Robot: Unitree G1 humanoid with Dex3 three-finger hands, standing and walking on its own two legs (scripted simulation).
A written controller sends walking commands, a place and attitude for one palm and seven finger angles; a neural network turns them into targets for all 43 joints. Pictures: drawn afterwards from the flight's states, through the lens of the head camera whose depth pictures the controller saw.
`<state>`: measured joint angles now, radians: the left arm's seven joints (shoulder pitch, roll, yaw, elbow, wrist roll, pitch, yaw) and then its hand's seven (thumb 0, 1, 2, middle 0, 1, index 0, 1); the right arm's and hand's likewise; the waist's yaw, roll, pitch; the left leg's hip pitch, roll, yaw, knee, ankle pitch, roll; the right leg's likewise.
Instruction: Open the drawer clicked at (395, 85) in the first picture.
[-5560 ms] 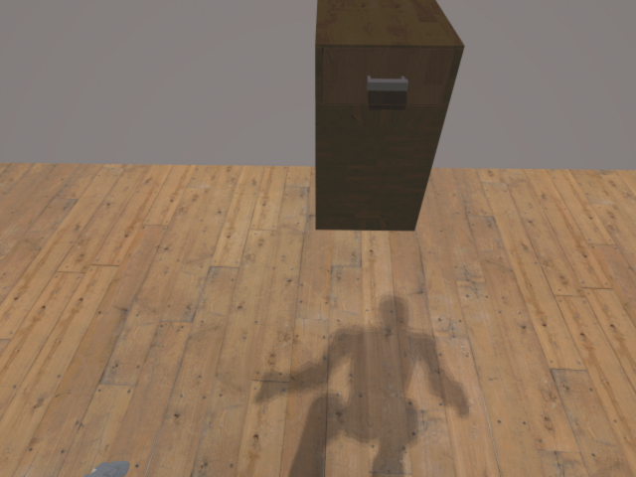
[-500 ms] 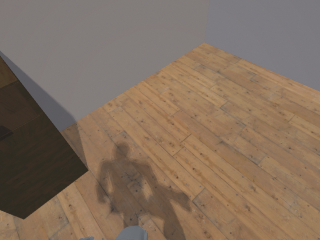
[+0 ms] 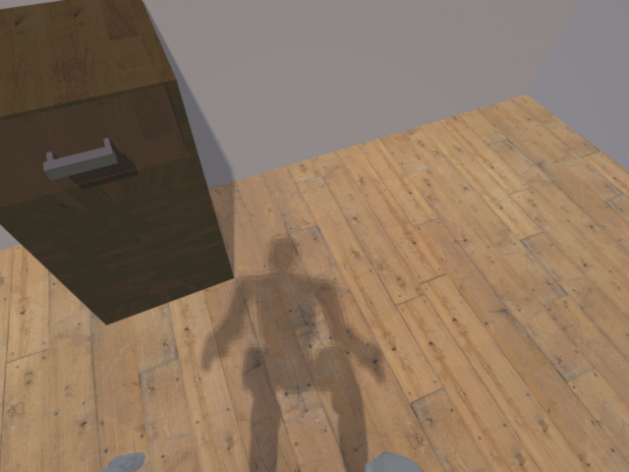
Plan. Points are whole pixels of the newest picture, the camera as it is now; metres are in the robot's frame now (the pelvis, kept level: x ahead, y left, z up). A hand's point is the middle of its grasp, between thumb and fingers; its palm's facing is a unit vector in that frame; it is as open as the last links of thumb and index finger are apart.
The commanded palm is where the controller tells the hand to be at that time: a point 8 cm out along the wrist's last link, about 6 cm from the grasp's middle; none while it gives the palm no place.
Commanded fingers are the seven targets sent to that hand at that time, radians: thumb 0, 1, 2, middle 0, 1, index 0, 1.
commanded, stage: turn to face it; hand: left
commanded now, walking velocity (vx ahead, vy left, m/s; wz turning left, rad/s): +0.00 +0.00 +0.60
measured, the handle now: (80, 156) +0.65 +0.51 -0.07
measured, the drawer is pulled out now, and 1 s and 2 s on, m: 0.00 0.00 0.00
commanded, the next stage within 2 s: take the last steps up to it in 0.58 s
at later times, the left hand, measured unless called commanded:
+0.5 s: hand out of the picture -0.02 +0.17 -0.16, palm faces +0.31 -0.91 -0.26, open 7.4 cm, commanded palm none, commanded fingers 0.00 0.90 0.90 -0.20 -0.30 -0.20 -0.30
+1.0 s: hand out of the picture +0.00 +0.18 -0.17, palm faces +0.37 -0.91 -0.20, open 7.4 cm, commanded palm none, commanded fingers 0.00 0.90 0.90 -0.20 -0.30 -0.20 -0.30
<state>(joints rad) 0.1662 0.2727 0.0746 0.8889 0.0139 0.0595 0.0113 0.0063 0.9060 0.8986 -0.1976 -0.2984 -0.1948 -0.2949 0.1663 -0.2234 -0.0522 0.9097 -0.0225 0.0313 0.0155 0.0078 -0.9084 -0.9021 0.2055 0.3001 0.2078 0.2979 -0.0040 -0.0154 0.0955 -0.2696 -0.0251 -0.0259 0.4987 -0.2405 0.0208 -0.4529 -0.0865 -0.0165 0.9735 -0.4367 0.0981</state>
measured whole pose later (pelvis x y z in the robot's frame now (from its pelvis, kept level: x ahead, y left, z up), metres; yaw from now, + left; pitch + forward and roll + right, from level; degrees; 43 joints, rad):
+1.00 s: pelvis +0.02 -0.01 +0.00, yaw +22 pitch -1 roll +1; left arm 0.25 0.18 0.03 1.02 0.03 0.00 -0.01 0.00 0.91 0.90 -0.20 -0.30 -0.19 -0.30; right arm 0.28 -0.19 -0.04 1.05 -0.02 -0.01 -0.01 0.00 -0.92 -0.90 0.21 0.30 0.21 0.30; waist -0.01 0.00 0.01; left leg -0.15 0.00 0.04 0.50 -0.33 0.01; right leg -0.23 -0.06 -0.09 0.55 -0.35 0.04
